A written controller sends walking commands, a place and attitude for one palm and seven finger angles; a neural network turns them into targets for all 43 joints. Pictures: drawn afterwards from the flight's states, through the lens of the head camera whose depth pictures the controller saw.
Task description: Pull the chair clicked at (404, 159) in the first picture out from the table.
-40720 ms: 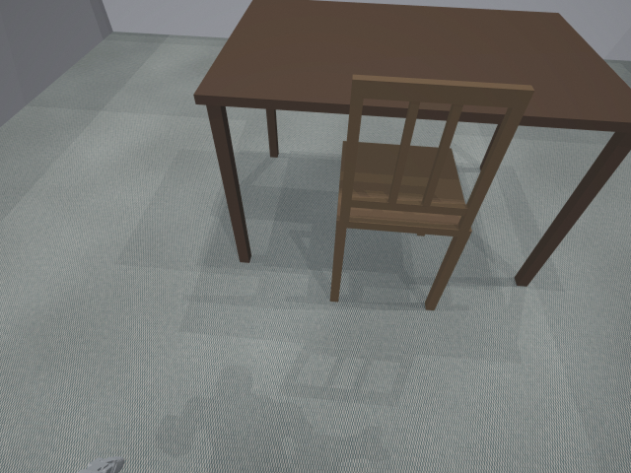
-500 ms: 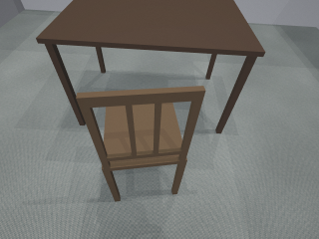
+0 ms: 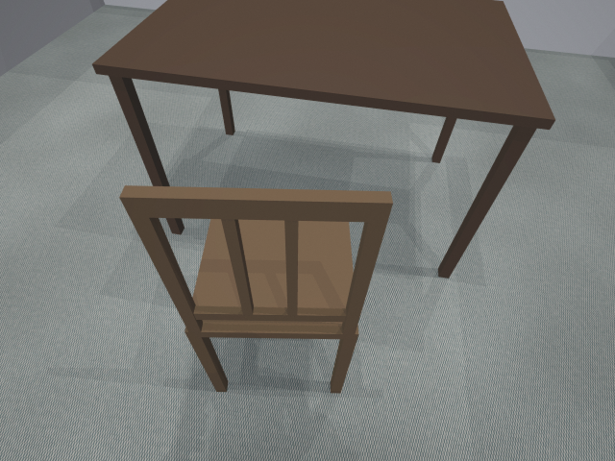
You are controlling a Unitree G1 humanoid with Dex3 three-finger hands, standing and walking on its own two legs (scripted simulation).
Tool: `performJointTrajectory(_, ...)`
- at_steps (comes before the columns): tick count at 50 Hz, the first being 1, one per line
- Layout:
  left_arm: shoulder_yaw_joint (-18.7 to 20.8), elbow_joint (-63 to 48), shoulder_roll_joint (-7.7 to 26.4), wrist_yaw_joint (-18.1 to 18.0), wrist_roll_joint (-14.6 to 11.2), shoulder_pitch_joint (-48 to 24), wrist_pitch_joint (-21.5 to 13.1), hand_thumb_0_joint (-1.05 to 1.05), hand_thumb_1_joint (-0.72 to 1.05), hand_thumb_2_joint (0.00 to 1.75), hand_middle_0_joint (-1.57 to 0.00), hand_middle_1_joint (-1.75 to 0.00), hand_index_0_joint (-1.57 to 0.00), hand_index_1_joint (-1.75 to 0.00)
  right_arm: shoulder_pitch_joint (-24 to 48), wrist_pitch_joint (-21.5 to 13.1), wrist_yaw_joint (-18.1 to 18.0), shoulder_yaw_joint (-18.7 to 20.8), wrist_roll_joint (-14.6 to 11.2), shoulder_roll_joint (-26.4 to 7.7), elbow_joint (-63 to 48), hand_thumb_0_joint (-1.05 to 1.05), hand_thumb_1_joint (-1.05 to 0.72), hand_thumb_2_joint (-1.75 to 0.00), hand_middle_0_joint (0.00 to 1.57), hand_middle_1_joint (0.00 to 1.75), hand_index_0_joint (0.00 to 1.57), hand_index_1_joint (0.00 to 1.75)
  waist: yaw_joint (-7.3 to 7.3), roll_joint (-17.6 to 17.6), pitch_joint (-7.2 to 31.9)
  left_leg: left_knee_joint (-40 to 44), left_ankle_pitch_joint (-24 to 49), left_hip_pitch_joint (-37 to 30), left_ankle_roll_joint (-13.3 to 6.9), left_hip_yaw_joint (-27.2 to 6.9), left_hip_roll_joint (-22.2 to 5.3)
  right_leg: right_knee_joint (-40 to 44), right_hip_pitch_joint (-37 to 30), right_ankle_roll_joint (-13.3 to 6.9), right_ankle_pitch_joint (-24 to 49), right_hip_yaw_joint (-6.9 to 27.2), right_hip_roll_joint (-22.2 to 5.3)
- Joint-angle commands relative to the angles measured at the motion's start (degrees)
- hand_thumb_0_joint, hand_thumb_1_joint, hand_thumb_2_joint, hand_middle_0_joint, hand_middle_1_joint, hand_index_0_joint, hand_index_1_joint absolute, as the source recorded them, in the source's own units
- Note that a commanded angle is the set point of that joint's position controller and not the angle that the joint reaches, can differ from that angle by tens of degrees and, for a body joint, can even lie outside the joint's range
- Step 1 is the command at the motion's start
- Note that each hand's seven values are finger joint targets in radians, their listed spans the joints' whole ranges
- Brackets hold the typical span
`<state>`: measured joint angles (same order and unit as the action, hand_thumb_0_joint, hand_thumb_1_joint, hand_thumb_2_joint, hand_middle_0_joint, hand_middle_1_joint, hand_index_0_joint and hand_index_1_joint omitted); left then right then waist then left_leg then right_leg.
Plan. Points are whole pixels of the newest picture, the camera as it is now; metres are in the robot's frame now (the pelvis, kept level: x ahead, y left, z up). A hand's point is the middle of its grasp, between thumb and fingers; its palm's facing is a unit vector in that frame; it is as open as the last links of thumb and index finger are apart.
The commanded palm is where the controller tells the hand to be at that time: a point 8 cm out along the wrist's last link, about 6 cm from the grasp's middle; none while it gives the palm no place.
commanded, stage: come to a stop and stand still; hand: left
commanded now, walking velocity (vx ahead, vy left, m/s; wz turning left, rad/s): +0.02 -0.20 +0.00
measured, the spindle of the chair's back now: (240, 270) +0.43 +0.14 -0.09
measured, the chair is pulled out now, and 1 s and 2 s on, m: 0.40 0.40 0.40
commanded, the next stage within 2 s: none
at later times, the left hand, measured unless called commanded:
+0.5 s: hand out of the picture +0.03 +0.14 -0.17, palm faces +0.10 -0.97 -0.24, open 7.3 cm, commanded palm none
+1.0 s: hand out of the picture +0.01 +0.22 -0.16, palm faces +0.06 -0.97 -0.24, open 7.4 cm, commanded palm none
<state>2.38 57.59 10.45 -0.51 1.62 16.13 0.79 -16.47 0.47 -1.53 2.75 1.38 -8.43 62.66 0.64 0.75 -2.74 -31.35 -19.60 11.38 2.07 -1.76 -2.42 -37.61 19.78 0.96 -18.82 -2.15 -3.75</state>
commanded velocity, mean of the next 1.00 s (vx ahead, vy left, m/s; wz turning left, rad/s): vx -0.04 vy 0.04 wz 0.00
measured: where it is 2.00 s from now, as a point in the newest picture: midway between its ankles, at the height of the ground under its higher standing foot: outside the picture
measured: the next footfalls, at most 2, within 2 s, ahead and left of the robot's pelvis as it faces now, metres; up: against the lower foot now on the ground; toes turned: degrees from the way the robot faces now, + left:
right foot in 0.02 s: +0.08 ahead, -0.14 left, +0.00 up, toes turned +4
left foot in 0.18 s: +0.06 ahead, +0.09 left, +0.00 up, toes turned +5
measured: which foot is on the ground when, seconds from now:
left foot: down 0.00-0.02, up 0.04-0.16, down 0.18-1.00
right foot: up 0.00-0.00, down 0.02-1.00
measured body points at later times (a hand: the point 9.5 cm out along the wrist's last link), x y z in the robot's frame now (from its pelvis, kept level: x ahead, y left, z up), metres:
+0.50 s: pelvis +0.03 -0.04 +0.01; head +0.08 -0.04 +0.45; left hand +0.03 +0.19 -0.15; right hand +0.12 -0.27 -0.15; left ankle +0.00 +0.08 -0.70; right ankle +0.04 -0.15 -0.73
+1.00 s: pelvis +0.00 +0.03 +0.00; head +0.00 +0.03 +0.45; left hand +0.01 +0.27 -0.14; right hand +0.05 -0.20 -0.15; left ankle +0.02 +0.08 -0.73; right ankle +0.04 -0.14 -0.73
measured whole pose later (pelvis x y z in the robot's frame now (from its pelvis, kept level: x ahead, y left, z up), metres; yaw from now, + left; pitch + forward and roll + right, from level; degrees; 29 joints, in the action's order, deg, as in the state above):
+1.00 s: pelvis +0.00 +0.03 +0.00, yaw +3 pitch -2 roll +0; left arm 0.1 54.3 10.9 -1.6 1.4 18.4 1.3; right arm -15.8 1.1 0.3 0.1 0.7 -11.5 55.0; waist -0.2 -1.3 -1.2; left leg -29.1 -14.1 14.1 -5.9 5.0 4.1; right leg -29.7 15.6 -0.2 -13.9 3.4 -3.2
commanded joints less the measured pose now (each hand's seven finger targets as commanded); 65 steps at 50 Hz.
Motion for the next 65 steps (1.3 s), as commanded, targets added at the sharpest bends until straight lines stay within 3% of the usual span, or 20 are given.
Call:
performJointTrajectory(1,1.25,0.7,9.05,-0.98,0.6,10.84,-0.34,0.0,0.9,0.9,-0.2,-0.3,-0.2,-0.3,-2.01,0.68,0.02,1.36,-0.08,-3.74,-4.25,0.0,-0.9,-0.9,0.2,0.3,0.2,0.3,-2.16,16.1,-3.03,-11.06,-13.4,16.85,-3.0,5.37,4.38,23.39,-9.11,-4.75,-9.81,15.22,-10.13)
performJointTrajectory(2,1.25,-0.04,9.4,-1.19,0.52,9.67,-0.05,0.0,0.9,0.9,-0.2,-0.3,-0.2,-0.3,-1.64,0.88,-0.17,1.27,0.08,-3.98,-4.29,0.0,-0.9,-0.9,0.2,0.3,0.2,0.3,-2.2,14.24,-1.77,-18.16,-14.84,13.81,-3.41,4.78,3.06,26.05,-4.86,-8.29,-14.66,18.39,-12.12)
performJointTrajectory(3,1.48,-0.76,8.66,-1.46,0.56,7.26,-0.01,0.0,0.9,0.9,-0.2,-0.3,-0.2,-0.3,-1.11,0.87,-0.34,1.42,0.16,-4.59,-4.32,0.0,-0.9,-0.9,0.2,0.3,0.2,0.3,-1.71,15.64,-2.63,-21.67,-13.64,15.0,-3.75,3.84,1.89,24.65,-4.52,-10.2,-7.24,19.13,-10.99)
performJointTrajectory(5,0.85,-1.12,6.57,-1.82,0.63,3.95,0.22,0.0,0.9,0.9,-0.2,-0.3,-0.2,-0.3,-1.42,0.46,-0.36,0.98,-0.15,-4.32,-3.3,0.0,-0.9,-0.9,0.2,0.3,0.2,0.3,0.12,9.75,-1.65,-15.46,-11.07,10.13,-3.58,4.67,0.43,16.58,-4.01,-11.85,12.42,12.01,-9.62)
performJointTrajectory(8,-0.17,0.16,4.81,-2.02,-1.03,3.59,-0.85,0.0,0.9,0.9,-0.2,-0.3,-0.2,-0.3,-4.98,-0.92,-0.33,-0.73,-0.62,-2.5,-0.09,0.0,-0.9,-0.9,0.2,0.3,0.2,0.3,1.29,0.49,1.94,9.72,9.64,-4.1,-2.95,2.45,-0.2,7.27,-5.16,-5.67,24.95,4.42,-4.96)
performJointTrajectory(9,-0.61,0.49,3.22,-1.62,-1.41,3.93,-1.23,0.0,0.9,0.9,-0.2,-0.3,-0.2,-0.3,-3.04,-1.5,-0.37,-0.73,-0.54,-4.6,0.13,0.0,-0.9,-0.9,0.2,0.3,0.2,0.3,-0.06,-6.7,1.17,10.33,21.58,-4.63,-4.68,-2.97,-4.82,7.82,-3.98,-2.7,21.05,2.58,-1.64)
performJointTrajectory(10,-0.69,0.59,3.05,-1.73,-1.18,4.01,-1.33,0.0,0.9,0.9,-0.2,-0.3,-0.2,-0.3,-0.22,-1.33,-0.33,-0.86,-0.69,-5.68,-0.4,0.0,-0.9,-0.9,0.2,0.3,0.2,0.3,-1.3,-6.99,0.24,8.4,28.32,-1.15,-5.45,-3.26,-6.75,10.39,-7.08,-1.34,18.51,1.99,-1.28)
performJointTrajectory(12,-0.43,2.18,5.18,-2.16,-1.07,4.7,-1.69,0.0,0.9,0.9,-0.2,-0.3,-0.2,-0.3,1.54,-1.19,-0.52,-0.96,-1.38,-5.19,-0.33,0.0,-0.9,-0.9,0.2,0.3,0.2,0.3,-1.5,-7.97,1.22,5.18,35.55,-3.05,-3.66,-0.38,-4.7,10.73,-10.87,-1.93,29.18,3.43,-3.68)
performJointTrajectory(16,0.54,2.21,8.36,-2.89,-0.81,6.33,-1.71,0.0,0.9,0.9,-0.2,-0.3,-0.2,-0.3,0.78,0.44,-0.86,0.11,-1.6,-6.07,-1.83,0.0,-0.9,-0.9,0.2,0.3,0.2,0.3,-1.57,-1.26,4.83,-0.2,26.19,-2.81,-1.74,2.77,-2.56,9.92,-13.47,-4.65,48.3,6.24,-8.66)
performJointTrajectory(20,1.03,1.34,9.57,-3.21,0.13,6.73,-0.89,0.0,0.9,0.9,-0.2,-0.3,-0.2,-0.3,4.25,1.86,-0.6,0.56,-1.26,-4.89,-4.39,0.0,-0.9,-0.9,0.2,0.3,0.2,0.3,-3.22,9.19,3.33,-11.86,-10.61,9.51,-0.13,3.02,2.0,12.25,-17.86,-13.36,58.9,12.67,-16.69)
performJointTrajectory(23,1.39,-0.8,10.02,-3.35,0.54,4.26,-0.47,0.0,0.9,0.9,-0.2,-0.3,-0.2,-0.3,4.96,1.97,-0.19,0.72,-1.55,-4.69,-5.55,0.0,-0.9,-0.9,0.2,0.3,0.2,0.3,-2.59,9.95,4.97,-14.3,-10.01,9.92,0.06,2.18,2.74,10.85,-17.2,-14.28,55.34,10.49,-15.18)
performJointTrajectory(26,1.35,-2.47,10.65,-3.09,0.25,0.26,-0.04,0.0,0.9,0.9,-0.2,-0.3,-0.2,-0.3,2.04,1.65,0.36,0.55,-1.63,-3.87,-4.73,0.0,-0.9,-0.9,0.2,0.3,0.2,0.3,-0.06,9.09,4.9,-0.64,0.77,-0.64,-0.3,4.55,3.12,10.22,-8.05,-10.36,38.09,8.05,-12.51)
performJointTrajectory(27,0.91,-2.03,10.55,-4.72,-0.37,3.02,-2.01,0.0,0.9,0.9,-0.2,-0.3,-0.2,-0.3,3.73,-0.35,0.43,0.81,-1.44,-7.52,-9.63,0.0,-0.9,-0.9,0.2,0.3,0.2,0.3,0.77,1.63,12.85,0.85,5.05,0.34,-0.26,6.2,2.43,4.55,-18.04,-6.44,60.19,12.22,-11.0)
performJointTrajectory(29,1.17,-4.67,10.68,-3.65,-0.4,1.14,-1.46,0.0,0.9,0.9,-0.2,-0.3,-0.2,-0.3,4.2,0.03,1.02,0.49,-0.95,-6.96,-11.73,0.0,-0.9,-0.9,0.2,0.3,0.2,0.3,-0.12,0.28,11.8,3.33,4.32,0.86,-2.33,5.03,0.83,5.31,-13.47,-5.47,29.87,7.21,-8.77)
performJointTrajectory(31,0.51,-5.95,8.44,-3.13,-0.32,-0.3,-0.75,0.0,0.9,0.9,-0.2,-0.3,-0.2,-0.3,4.28,0.4,1.16,0.19,-0.43,-8.24,-13.13,0.0,-0.9,-0.9,0.2,0.3,0.2,0.3,0.19,-2.04,0.72,4.24,4.44,5.78,-4.03,-0.46,-3.12,9.49,-2.56,-3.78,4.37,4.3,-5.02)
performJointTrajectory(33,-0.24,-6.35,6.65,-2.54,0.15,0.28,0.41,0.0,0.9,0.9,-0.2,-0.3,-0.2,-0.3,4.24,0.04,1.47,-0.01,-0.13,-10.15,-14.46,0.0,-0.9,-0.9,0.2,0.3,0.2,0.3,-0.28,-10.02,-6.49,14.52,-6.3,14.07,-6.17,-8.65,-6.31,5.48,-1.84,-2.13,-5.2,-0.69,0.81)
performJointTrajectory(34,-0.59,-6.32,6.22,-2.21,0.22,1.82,0.77,0.0,0.9,0.9,-0.2,-0.3,-0.2,-0.3,4.89,-0.06,1.5,-0.05,0.02,-11.12,-14.86,0.0,-0.9,-0.9,0.2,0.3,0.2,0.3,-1.31,-10.76,-6.72,17.73,-10.0,16.12,-7.39,-10.75,-7.72,3.2,-3.65,-2.06,-4.33,-1.39,1.7)
performJointTrajectory(36,-0.75,-6.02,5.64,-1.81,0.17,4.31,0.53,0.0,0.9,0.9,-0.2,-0.3,-0.2,-0.3,5.55,-0.17,1.4,-0.1,-0.1,-11.57,-15.55,0.0,-0.9,-0.9,0.2,0.3,0.2,0.3,-2.48,-4.94,-3.61,17.04,-11.11,14.9,-7.78,-9.97,-6.94,2.9,-5.84,-2.16,-1.32,-0.46,1.73)
performJointTrajectory(55,-1.74,-3.15,5.0,-1.56,-0.28,5.53,-1.08,0.0,0.9,0.9,-0.2,-0.3,-0.2,-0.3,0.08,-1.4,1.15,-1.25,-0.7,-9.59,-8.63,0.0,-0.9,-0.9,0.2,0.3,0.2,0.3,-0.99,-2.35,-2.15,17.87,-7.97,5.43,-5.44,-7.0,-3.84,12.28,-3.3,-3.06,1.76,6.79,0.43)
performJointTrajectory(65,-2.2,0.65,3.88,-2.06,-0.75,6.4,-1.74,0.0,0.9,0.9,-0.2,-0.3,-0.2,-0.3,-1.96,-2.84,0.26,-1.92,-1.12,-7.85,-4.45,0.0,-0.9,-0.9,0.2,0.3,0.2,0.3,-0.72,-1.47,1.67,12.23,15.9,-2.32,-5.21,-2.96,-3.21,12.59,-6.22,-2.43,12.95,7.35,-0.98)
